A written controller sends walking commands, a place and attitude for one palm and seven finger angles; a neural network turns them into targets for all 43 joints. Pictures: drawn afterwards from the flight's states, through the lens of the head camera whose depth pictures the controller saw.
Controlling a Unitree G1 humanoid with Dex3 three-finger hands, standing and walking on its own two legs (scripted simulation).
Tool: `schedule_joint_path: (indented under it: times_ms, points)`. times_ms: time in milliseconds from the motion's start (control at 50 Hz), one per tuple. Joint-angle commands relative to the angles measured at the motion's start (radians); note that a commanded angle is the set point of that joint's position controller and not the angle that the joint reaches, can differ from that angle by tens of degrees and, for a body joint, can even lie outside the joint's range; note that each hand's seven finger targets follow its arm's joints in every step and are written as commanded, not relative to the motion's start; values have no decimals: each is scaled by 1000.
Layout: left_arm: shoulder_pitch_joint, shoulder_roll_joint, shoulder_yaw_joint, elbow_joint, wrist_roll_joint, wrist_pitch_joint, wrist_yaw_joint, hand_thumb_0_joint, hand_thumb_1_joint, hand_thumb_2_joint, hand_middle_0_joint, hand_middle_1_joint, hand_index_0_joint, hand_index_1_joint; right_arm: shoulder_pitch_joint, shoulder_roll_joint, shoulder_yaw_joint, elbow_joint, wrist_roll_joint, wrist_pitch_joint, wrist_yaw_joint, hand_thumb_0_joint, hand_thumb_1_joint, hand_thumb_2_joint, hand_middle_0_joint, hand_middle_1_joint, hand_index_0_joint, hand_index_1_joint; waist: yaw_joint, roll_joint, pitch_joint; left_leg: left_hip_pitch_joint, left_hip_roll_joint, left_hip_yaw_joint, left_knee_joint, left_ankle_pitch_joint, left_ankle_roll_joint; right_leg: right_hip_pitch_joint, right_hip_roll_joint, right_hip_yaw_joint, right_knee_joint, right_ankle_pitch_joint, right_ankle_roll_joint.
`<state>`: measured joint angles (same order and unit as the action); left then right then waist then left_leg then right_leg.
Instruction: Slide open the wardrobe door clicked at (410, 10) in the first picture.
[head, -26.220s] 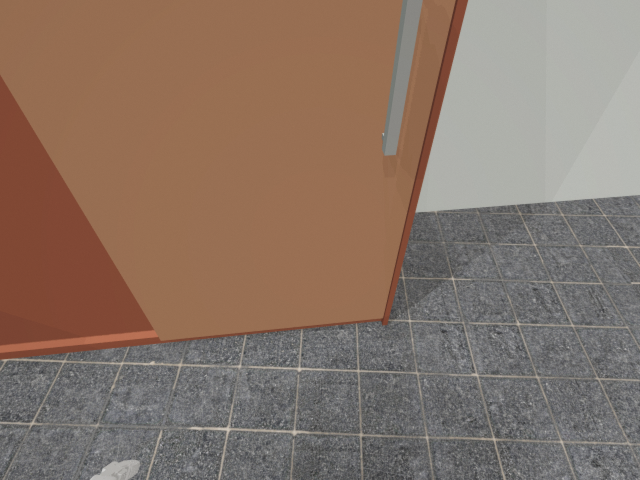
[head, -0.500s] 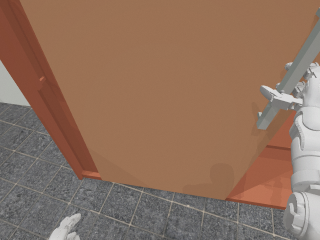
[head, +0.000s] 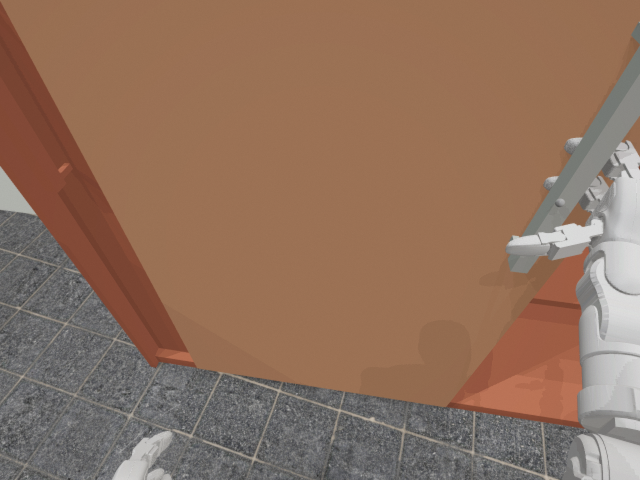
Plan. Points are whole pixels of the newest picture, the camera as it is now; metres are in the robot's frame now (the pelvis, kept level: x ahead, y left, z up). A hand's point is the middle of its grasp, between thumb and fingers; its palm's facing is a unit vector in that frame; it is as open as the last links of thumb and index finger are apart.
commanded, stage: slip the hand off the handle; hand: right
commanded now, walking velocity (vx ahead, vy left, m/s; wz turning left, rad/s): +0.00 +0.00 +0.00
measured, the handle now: (568, 171) +0.45 -0.26 +0.19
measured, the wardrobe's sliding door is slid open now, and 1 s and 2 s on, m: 0.60 0.60 0.60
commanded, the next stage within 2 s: draw the hand back to the body in 1.32 s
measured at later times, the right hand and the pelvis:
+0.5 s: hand (618, 210) +0.40 -0.30 +0.18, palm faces +0.35 +0.93 -0.14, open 14.7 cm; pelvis -0.01 -0.01 +0.00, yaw -2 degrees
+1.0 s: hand out of the picture +0.30 -0.29 +0.18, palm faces +0.37 +0.92 -0.14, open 14.7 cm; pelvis -0.02 -0.01 +0.00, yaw -2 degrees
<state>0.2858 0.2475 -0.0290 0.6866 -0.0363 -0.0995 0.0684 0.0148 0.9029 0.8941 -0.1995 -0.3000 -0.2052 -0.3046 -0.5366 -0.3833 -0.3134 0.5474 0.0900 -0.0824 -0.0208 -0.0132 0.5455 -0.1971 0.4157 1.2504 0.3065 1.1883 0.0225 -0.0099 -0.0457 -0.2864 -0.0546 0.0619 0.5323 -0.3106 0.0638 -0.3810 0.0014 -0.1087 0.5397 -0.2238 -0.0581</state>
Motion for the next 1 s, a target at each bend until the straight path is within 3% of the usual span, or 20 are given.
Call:
schedule_joint_path:
  times_ms: [0,40,60,80,140,180,220,260,280,360,420,480,560,580,620,660,740,780,840,980]
  points:
    - [-26,148,57,-135,-3,-32,14,0,900,900,-200,-300,-200,-300,-367,-327,-106,-269,-27,-28,-44,0,550,-200,250,1150,250,1150,-28,-25,-316,26,47,-68,-49,398,-43,259,-20,98,-17,329,-8]
    - [-34,146,57,-138,-5,-31,14,0,900,900,-200,-300,-200,-300,-381,-282,-60,-292,-30,-24,-38,0,550,-200,250,1150,250,1150,-14,-50,-305,-17,42,-61,-56,359,-40,295,-26,108,-14,331,-3]
    - [-33,148,59,-142,-6,-30,16,0,900,900,-200,-300,-200,-300,-372,-275,-58,-307,-22,-27,-33,0,550,-200,250,1150,250,1150,-10,-29,-302,-16,41,-63,-62,369,-41,302,-29,108,-8,341,-9]
    - [-36,151,59,-136,-6,-28,18,0,900,900,-200,-300,-200,-300,-378,-295,-67,-311,-23,-26,-25,0,550,-200,250,1150,250,1150,-8,-48,-309,-20,39,-64,-61,366,-41,312,-29,111,-9,343,-5]
    - [-42,150,56,-131,-13,-30,25,0,900,900,-200,-300,-200,-300,-426,-234,4,-297,-14,-26,5,0,550,-200,250,1150,250,1150,18,-56,-276,-82,36,-53,-77,280,-39,340,-34,137,-18,290,3]
    - [-37,156,56,-121,-14,-30,32,0,900,900,-200,-300,-200,-300,-428,-272,-24,-268,-5,-25,22,0,550,-200,250,1150,250,1150,14,-38,-270,-72,36,-60,-85,284,-37,330,-31,139,-18,281,-1]
    - [-41,156,50,-121,-18,-28,36,0,900,900,-200,-300,-200,-300,-424,-269,-17,-231,2,-12,37,0,550,-200,250,1150,250,1150,12,-48,-249,-83,39,-54,-91,248,-35,315,-28,147,-28,243,3]
    - [-42,157,45,-115,-21,-29,42,0,900,900,-200,-300,-200,-300,-477,-269,-2,-203,2,-13,44,0,550,-200,250,1150,250,1150,26,-55,-209,-112,41,-51,-104,199,-31,304,-28,159,-34,195,2]
    - [-41,160,44,-110,-20,-29,44,0,900,900,-200,-300,-200,-300,-484,-301,-23,-174,-3,-11,44,0,550,-200,250,1150,250,1150,18,-62,-207,-113,40,-53,-104,178,-30,291,-27,164,-40,170,4]
    - [-32,165,45,-118,-14,-37,43,0,900,900,-200,-300,-200,-300,-498,-346,-60,-188,0,-55,45,0,550,-200,250,1150,250,1150,3,-64,-277,-95,36,-48,-91,174,-25,312,-27,175,-34,188,6]
    - [-20,167,44,-108,-8,-45,34,0,900,900,-200,-300,-200,-300,-515,-338,-47,-164,-7,-90,51,0,550,-200,250,1150,250,1150,11,-87,-288,-137,32,-43,-80,147,-25,339,-36,197,-38,173,16]
    - [-4,181,47,-105,-5,-43,36,0,900,900,-200,-300,-200,-300,-464,-437,-134,-108,-2,-99,62,0,550,-200,250,1150,250,1150,-7,-51,-298,-92,30,-51,-82,170,-28,293,-32,178,-32,185,6]
    - [-21,167,51,-146,-15,-48,26,0,900,900,-200,-300,-200,-300,-341,-327,-72,-193,31,-86,96,0,550,-200,250,1150,250,1150,-28,-86,-310,-78,27,-38,-75,197,-23,313,-36,176,-31,238,11]
    - [-21,172,54,-145,-15,-49,22,0,900,900,-200,-300,-200,-300,-323,-353,-98,-234,35,-87,95,0,550,-200,250,1150,250,1150,-36,-99,-319,-83,23,-38,-72,201,-23,333,-41,183,-34,254,16]
    - [-34,168,55,-163,-12,-51,14,0,900,900,-200,-300,-200,-300,-238,-330,-95,-320,41,-83,90,0,550,-200,250,1150,250,1150,-47,-114,-319,-84,20,-33,-66,205,-23,351,-44,189,-35,285,20]
    - [-43,165,58,-173,-10,-56,10,0,900,900,-200,-300,-200,-300,-142,-328,-124,-393,57,-80,79,0,550,-200,250,1150,250,1150,-66,-76,-316,-56,20,-31,-67,226,-23,340,-47,181,-32,321,19]
    - [-83,160,52,-173,-16,-58,15,0,900,900,-200,-300,-200,-300,-120,-302,-121,-456,67,-40,60,0,550,-200,250,1150,250,1150,-52,-41,-217,-84,19,-30,-81,149,-30,292,-47,189,-71,164,15]
    - [-105,156,49,-179,-16,-62,22,0,900,900,-200,-300,-200,-300,-93,-311,-131,-522,64,-26,45,0,550,-200,250,1150,250,1150,-61,-63,-229,-64,21,-36,-85,144,-29,295,-41,179,-76,150,12]
    - [-133,142,38,-179,-15,-73,26,0,900,900,-200,-300,-200,-300,-98,-248,-64,-588,51,-10,38,0,550,-200,250,1150,250,1150,-45,-107,-198,-97,25,-31,-82,112,-28,319,-45,198,-94,91,22]
    - [-169,130,20,-169,-22,-87,46,0,900,900,-200,-300,-200,-300,-21,-202,-33,-588,73,28,53,0,550,-200,250,1150,250,1150,-42,-48,-147,-76,31,-43,-121,71,-32,287,-33,188,-109,-12,12]
